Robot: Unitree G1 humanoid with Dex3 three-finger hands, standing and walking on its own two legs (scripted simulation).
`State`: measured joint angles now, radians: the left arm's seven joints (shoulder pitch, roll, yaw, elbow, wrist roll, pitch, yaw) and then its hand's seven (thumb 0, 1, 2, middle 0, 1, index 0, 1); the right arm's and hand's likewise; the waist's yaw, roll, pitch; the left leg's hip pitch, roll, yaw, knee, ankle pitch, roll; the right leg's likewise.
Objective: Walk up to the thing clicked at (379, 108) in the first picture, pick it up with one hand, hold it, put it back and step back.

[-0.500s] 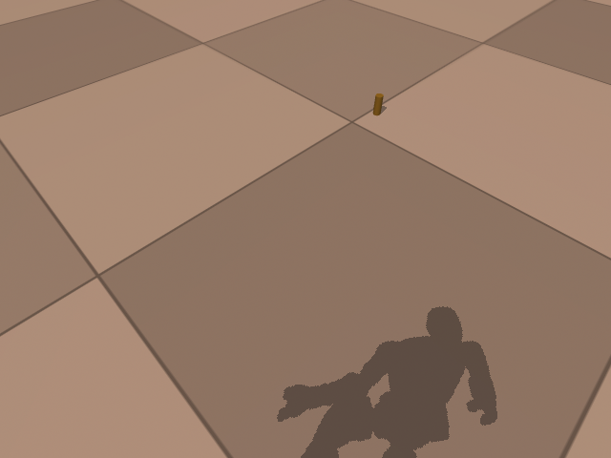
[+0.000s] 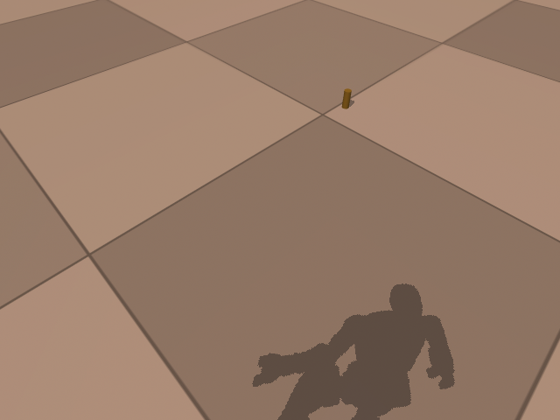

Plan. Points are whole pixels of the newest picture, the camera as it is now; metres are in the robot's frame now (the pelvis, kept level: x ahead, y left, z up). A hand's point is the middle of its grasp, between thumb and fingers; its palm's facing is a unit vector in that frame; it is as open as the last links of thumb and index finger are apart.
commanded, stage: stand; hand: left
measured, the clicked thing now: (346, 98) +2.08 -0.41 -0.72
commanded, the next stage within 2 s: walk up in 0.62 s
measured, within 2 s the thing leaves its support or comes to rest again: neither
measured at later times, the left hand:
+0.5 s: hand out of the picture +0.08 +0.25 -0.16, palm faces -0.02 -0.94 -0.34, open 7.3 cm
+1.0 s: hand (157, 336) +0.28 +0.24 -0.12, palm faces -0.29 -0.80 -0.52, open 7.3 cm
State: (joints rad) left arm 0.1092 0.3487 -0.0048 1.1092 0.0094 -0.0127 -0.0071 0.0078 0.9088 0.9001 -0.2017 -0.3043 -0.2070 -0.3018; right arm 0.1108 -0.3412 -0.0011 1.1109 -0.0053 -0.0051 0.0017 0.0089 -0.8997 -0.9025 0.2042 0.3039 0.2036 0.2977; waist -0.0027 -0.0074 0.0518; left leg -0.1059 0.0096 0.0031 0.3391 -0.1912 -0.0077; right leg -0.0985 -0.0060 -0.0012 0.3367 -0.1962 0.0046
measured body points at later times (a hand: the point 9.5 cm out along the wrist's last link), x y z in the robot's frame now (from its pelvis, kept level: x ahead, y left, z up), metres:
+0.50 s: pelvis +0.00 +0.00 +0.00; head +0.01 +0.00 +0.45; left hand +0.08 +0.30 -0.13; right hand +0.08 -0.30 -0.13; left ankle +0.00 +0.12 -0.75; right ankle -0.01 -0.12 -0.75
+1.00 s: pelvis +0.09 -0.05 -0.04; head +0.06 -0.08 +0.41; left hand +0.30 +0.28 -0.09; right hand +0.07 -0.41 -0.16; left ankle +0.00 +0.12 -0.74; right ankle +0.09 -0.20 -0.75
